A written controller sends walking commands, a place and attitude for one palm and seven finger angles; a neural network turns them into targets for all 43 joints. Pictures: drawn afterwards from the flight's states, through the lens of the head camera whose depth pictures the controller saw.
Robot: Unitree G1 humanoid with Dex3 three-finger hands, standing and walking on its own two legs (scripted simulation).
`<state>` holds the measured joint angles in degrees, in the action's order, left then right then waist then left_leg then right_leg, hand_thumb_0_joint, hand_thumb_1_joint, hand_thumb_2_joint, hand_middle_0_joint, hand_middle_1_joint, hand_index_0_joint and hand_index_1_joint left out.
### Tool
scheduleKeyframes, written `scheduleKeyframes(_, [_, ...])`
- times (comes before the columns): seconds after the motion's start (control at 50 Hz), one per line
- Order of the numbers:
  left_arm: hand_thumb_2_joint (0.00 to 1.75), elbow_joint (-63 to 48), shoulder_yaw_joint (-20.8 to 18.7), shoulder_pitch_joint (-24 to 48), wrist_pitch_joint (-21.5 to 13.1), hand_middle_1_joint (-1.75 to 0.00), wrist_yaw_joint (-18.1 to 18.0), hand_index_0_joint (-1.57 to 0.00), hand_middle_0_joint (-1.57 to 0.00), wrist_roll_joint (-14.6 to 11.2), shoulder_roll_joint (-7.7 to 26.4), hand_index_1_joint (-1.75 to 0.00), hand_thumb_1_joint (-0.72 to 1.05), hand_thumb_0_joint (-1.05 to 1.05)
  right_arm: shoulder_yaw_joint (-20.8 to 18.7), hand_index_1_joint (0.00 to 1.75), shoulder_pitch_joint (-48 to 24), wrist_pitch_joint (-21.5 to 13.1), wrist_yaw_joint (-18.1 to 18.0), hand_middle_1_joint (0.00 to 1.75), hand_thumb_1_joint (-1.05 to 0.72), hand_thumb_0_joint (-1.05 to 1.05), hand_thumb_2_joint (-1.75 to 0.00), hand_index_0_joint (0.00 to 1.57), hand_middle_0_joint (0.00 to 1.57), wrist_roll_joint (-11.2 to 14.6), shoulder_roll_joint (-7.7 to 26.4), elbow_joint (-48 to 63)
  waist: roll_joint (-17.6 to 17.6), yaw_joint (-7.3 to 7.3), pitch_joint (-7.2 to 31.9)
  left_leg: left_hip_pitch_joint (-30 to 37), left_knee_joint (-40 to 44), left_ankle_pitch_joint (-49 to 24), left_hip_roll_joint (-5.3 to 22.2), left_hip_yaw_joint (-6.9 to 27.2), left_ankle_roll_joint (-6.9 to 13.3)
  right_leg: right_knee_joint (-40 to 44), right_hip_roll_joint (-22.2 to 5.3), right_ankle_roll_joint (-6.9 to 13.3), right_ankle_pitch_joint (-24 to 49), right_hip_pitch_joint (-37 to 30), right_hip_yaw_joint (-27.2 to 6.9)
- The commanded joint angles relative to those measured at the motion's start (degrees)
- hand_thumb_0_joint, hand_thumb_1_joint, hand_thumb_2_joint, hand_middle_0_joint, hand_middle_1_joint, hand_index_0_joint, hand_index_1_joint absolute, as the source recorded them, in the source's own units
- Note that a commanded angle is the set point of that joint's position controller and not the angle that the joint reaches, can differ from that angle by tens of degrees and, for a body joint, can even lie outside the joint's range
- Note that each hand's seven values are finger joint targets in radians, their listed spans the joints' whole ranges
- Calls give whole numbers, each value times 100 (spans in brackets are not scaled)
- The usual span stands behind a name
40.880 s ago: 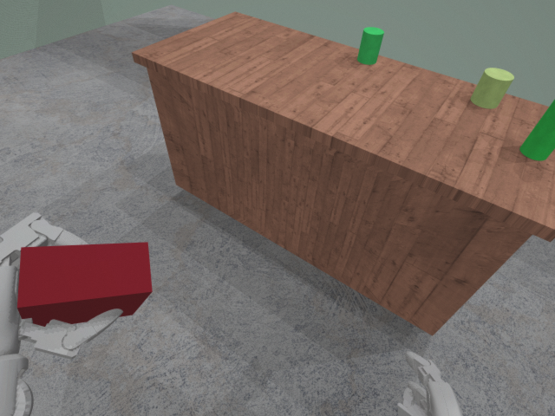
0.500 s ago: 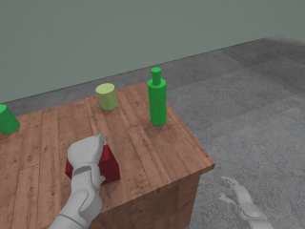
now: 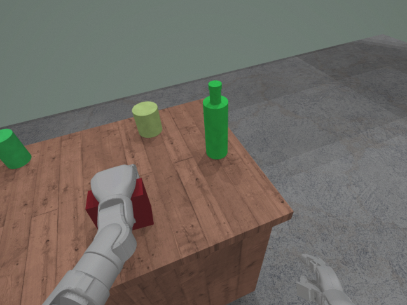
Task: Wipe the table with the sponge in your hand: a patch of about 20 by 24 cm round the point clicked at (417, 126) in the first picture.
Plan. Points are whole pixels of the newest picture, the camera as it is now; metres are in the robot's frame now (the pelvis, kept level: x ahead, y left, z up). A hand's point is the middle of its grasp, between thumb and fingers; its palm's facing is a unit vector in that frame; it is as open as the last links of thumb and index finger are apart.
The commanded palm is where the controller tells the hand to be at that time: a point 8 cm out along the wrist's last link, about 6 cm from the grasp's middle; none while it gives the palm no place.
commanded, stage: wipe forward along the middle lane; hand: left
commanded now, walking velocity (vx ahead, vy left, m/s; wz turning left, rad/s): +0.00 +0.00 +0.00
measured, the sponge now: (124, 212) +0.31 +0.23 +0.00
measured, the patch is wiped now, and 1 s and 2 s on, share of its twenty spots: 1.00 1.00 1.00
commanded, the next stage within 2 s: slide back across to the first lane in 1.10 s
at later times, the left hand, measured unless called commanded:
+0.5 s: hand (121, 179) +0.37 +0.25 +0.04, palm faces -0.08 -0.04 -1.00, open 9.7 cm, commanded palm +0.35 +0.26 +0.08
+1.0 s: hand (115, 165) +0.41 +0.28 +0.04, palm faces -0.10 -0.03 -0.99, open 9.7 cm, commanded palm +0.40 +0.29 +0.08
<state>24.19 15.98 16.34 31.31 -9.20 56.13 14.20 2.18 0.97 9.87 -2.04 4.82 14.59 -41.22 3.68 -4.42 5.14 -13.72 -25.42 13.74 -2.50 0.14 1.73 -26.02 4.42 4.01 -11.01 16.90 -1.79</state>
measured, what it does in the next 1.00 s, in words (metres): stands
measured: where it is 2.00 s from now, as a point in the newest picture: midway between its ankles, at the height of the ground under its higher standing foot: outside the picture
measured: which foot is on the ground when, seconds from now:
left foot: down 0.00-1.00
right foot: down 0.00-1.00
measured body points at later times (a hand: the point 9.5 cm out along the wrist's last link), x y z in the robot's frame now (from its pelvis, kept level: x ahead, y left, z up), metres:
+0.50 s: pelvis -0.01 -0.01 +0.00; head +0.00 -0.04 +0.45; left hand +0.37 +0.25 +0.09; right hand +0.15 -0.26 -0.13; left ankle -0.01 +0.10 -0.74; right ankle +0.02 -0.08 -0.74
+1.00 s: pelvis +0.00 +0.01 -0.01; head +0.04 -0.01 +0.44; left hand +0.41 +0.28 +0.09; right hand +0.13 -0.26 -0.14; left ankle -0.01 +0.10 -0.74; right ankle +0.02 -0.08 -0.74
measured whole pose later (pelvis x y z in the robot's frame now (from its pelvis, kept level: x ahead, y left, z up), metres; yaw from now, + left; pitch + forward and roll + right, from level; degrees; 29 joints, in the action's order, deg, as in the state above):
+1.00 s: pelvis +0.00 +0.01 -0.01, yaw +0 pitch +11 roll +0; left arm 58.4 4.7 41.2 15.0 -13.3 57.2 23.4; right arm 0.4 9.0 8.0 -2.2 4.8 15.8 -43.0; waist 2.5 1.3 6.8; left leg -25.7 -29.6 14.4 -2.1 0.7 2.1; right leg -26.9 4.8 3.4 -10.1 27.2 -1.0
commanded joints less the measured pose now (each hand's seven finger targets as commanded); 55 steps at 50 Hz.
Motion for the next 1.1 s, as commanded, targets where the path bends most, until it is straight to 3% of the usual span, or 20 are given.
scheduleKeyframes(0.0, [130,-31,-517,1908,-78,-160,-230,-120,-120,137,980,-160,10,0,-193,30,-1102,-319,-104,30,-90,0,-90,20,20,21,632,936,-923,167,854,-229,242,-314,-2,260,62,477,-266,71,265,-544,-608])
scheduleKeyframes(0.02, [130,197,-621,1959,-81,-160,-260,-120,-120,160,1145,-160,10,0,-183,30,-1082,-315,-132,30,-90,0,-90,20,20,22,656,900,-923,147,766,-306,255,-203,-4,263,57,495,-269,61,75,-473,-612])
scheduleKeyframes(0.08, [130,648,-584,2221,-157,-160,-280,-120,-120,199,1161,-160,10,0,-173,30,-978,-312,-186,30,-90,0,-90,20,20,13,658,836,-964,209,680,-485,216,13,-23,233,51,560,-312,28,-199,-360,-660])
scheduleKeyframes(0.2, [130,992,-840,2783,-427,-160,-310,-120,-120,139,1532,-160,10,0,-189,30,-752,-311,-239,30,-90,0,-90,20,20,22,664,828,-701,256,1096,-603,179,34,-12,213,50,507,-362,8,-185,-544,-674])
scheduleKeyframes(0.28, [130,1472,-924,2916,-594,-160,-350,-120,-120,222,1733,-160,10,0,-188,30,-578,-321,-253,30,-90,0,-90,20,20,5,699,793,-704,296,891,-850,148,209,-18,207,54,578,-396,-12,-435,-418,-736])
scheduleKeyframes(0.3, [130,1402,-958,3109,-678,-160,-352,-120,-120,211,1753,-160,10,0,-200,30,-562,-336,-246,30,-90,0,-90,20,20,11,691,819,-660,315,1035,-841,155,174,-10,212,60,549,-397,-12,-373,-463,-720])
scheduleKeyframes(0.38, [130,1722,-965,3195,-862,-160,-433,-120,-120,221,1790,-160,10,0,-234,30,-380,-373,-252,30,-90,0,-90,20,20,3,707,780,-751,357,1066,-968,68,218,10,150,78,586,-444,-59,-393,-457,-781])
scheduleKeyframes(0.42, [130,1873,-1083,3389,-978,-160,-475,-120,-120,200,1967,-160,10,0,-260,30,-260,-405,-244,30,-90,0,-90,20,20,3,742,716,-825,419,1070,-1059,34,228,21,154,96,561,-450,-83,-322,-466,-800])
scheduleKeyframes(0.44, [130,2073,-1258,3303,-993,-160,-508,-120,-120,204,2167,-160,10,0,-262,30,-204,-404,-238,30,-90,0,-90,20,20,0,763,682,-914,374,1079,-1155,30,262,14,159,91,566,-454,-86,-396,-501,-814])
scheduleKeyframes(0.46, [130,2081,-1155,3434,-1042,-160,-506,-120,-120,211,2094,-160,10,0,-263,30,-167,-413,-237,30,-90,0,-90,20,20,0,769,671,-867,427,1120,-1181,-4,205,24,137,90,535,-476,-91,-216,-531,-835])
scheduleKeyframes(0.54, [130,2308,-1301,3459,-1145,-160,-559,-120,-120,254,2303,-160,10,0,-296,30,-11,-417,-201,30,-90,0,-90,20,20,11,794,613,-673,395,1343,-1234,-40,31,24,117,95,430,-479,-83,152,-657,-803])
scheduleKeyframes(0.6, [130,2390,-1284,3664,-1199,-160,-552,-120,-120,235,2267,-160,10,0,-321,30,68,-413,-159,30,-90,0,-90,20,20,30,800,581,-714,455,1431,-1226,-44,-121,42,127,114,383,-471,-85,504,-687,-734])
scheduleKeyframes(0.62, [130,2481,-1350,3498,-1200,-160,-563,-120,-120,233,2362,-160,10,0,-322,30,106,-406,-151,30,-90,0,-90,20,20,21,822,580,-707,403,1469,-1240,-71,-137,33,101,120,373,-471,-97,546,-748,-750])
scheduleKeyframes(0.68, [130,2618,-1373,3793,-1233,-160,-564,-120,-120,198,2524,-160,10,0,-314,30,174,-409,-155,30,-90,0,-90,20,20,34,854,539,-779,513,1367,-1359,-68,-21,44,82,122,442,-500,-130,467,-708,-809])
scheduleKeyframes(0.76, [130,2824,-1516,3800,-1356,-160,-580,-120,-120,287,2708,-160,10,0,-348,30,347,-419,-129,30,-90,0,-90,20,20,8,890,481,-753,505,1536,-1327,-114,-226,63,86,141,332,-473,-112,832,-724,-721])
scheduleKeyframes(0.8, [130,2828,-1509,3831,-1397,-160,-582,-120,-120,335,2666,-160,10,0,-352,30,379,-402,-100,30,-90,0,-90,20,20,11,876,503,-633,480,1654,-1298,-91,-400,57,116,133,239,-447,-84,1073,-730,-595])
scheduleKeyframes(0.84, [130,2871,-1297,3893,-1431,-160,-594,-120,-120,378,2407,-160,10,0,-369,30,442,-394,-74,30,-90,0,-90,20,20,6,870,490,-519,558,1541,-1210,-136,-429,68,98,132,223,-424,-79,1111,-501,-521])
scheduleKeyframes(1.0, [130,3144,-1282,4730,-1406,-160,-734,-120,-120,360,2467,-160,10,0,-361,30,576,-427,-83,30,-90,0,-90,20,20,-6,877,403,-599,723,1486,-1212,-106,-273,128,175,138,237,-378,-93,629,-67,-301])
scheduleKeyframes(1.06, [130,3425,-1315,4978,-1355,-160,-783,-120,-120,446,2650,-160,10,0,-360,30,705,-432,-94,30,-90,0,-90,20,20,-26,916,314,-576,787,1553,-1216,-146,-229,145,171,120,208,-369,-102,498,55,-274])
scheduleKeyframes(1.08, [130,3415,-1162,5136,-1338,-160,-769,-120,-120,433,2501,-160,10,0,-352,30,709,-440,-94,30,-90,0,-90,20,20,-24,899,324,-502,833,1569,-1193,-146,-182,149,163,118,216,-365,-112,436,118,-268])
